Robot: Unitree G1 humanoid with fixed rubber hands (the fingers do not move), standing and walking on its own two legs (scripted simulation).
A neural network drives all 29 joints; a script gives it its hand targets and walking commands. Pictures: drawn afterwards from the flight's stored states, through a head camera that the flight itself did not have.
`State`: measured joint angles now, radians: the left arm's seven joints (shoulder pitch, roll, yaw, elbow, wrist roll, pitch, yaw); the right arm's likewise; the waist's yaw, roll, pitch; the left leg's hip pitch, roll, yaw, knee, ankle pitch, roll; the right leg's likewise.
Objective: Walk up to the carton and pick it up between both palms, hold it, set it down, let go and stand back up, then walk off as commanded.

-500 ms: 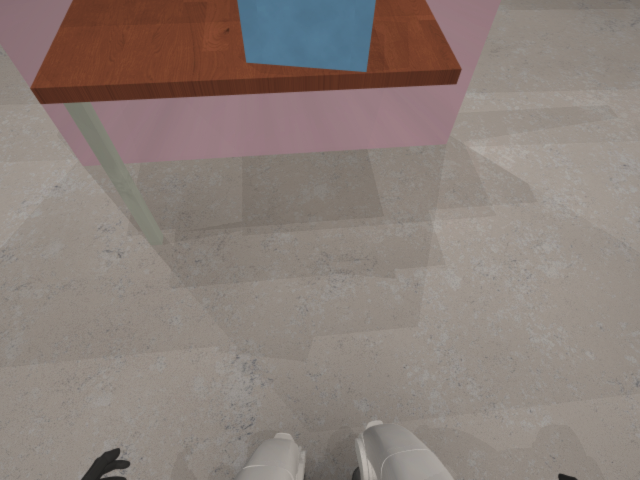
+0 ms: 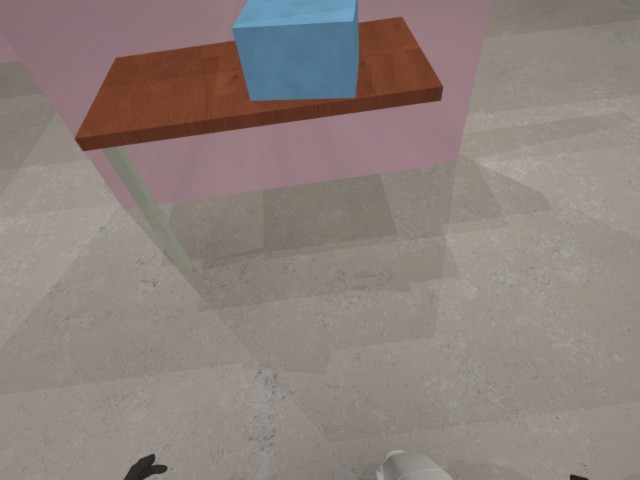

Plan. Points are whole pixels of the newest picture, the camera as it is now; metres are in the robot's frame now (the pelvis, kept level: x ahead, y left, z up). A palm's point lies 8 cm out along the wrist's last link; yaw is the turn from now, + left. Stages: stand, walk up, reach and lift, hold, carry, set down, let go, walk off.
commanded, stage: walk off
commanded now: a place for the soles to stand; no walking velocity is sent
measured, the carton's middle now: (302, 45) +1.12 +0.01 +0.01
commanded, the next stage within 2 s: stand in 0.78 s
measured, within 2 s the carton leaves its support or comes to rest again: neither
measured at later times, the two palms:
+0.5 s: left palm out of the picture +0.13 +0.31 -0.09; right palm out of the picture +0.06 -0.27 -0.09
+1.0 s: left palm out of the picture +0.13 +0.31 -0.09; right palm out of the picture +0.06 -0.28 -0.09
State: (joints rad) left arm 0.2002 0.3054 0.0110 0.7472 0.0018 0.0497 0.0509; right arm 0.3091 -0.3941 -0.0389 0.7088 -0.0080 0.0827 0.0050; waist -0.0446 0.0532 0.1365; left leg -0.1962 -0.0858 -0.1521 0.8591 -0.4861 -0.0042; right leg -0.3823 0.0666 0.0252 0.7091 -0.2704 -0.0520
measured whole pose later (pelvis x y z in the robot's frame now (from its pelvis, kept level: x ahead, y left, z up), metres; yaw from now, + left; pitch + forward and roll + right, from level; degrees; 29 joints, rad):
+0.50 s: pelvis +0.01 +0.02 +0.01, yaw +0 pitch -3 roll -1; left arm 0.22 0.35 0.01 0.75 0.00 0.02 0.04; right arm 0.36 -0.35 -0.03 0.73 -0.01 0.03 0.01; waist -0.04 0.01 0.05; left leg -0.15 -0.07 -0.15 0.67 -0.46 0.02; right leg -0.36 0.05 0.03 0.61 -0.21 -0.01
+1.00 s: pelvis +0.01 +0.02 +0.01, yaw +0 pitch -3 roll -1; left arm 0.19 0.35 0.01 0.82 0.00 0.02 0.02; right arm 0.36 -0.35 -0.03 0.73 -0.01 0.02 0.00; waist -0.04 0.01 0.04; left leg -0.15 -0.07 -0.15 0.67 -0.46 0.03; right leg -0.36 0.05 0.03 0.61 -0.21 -0.02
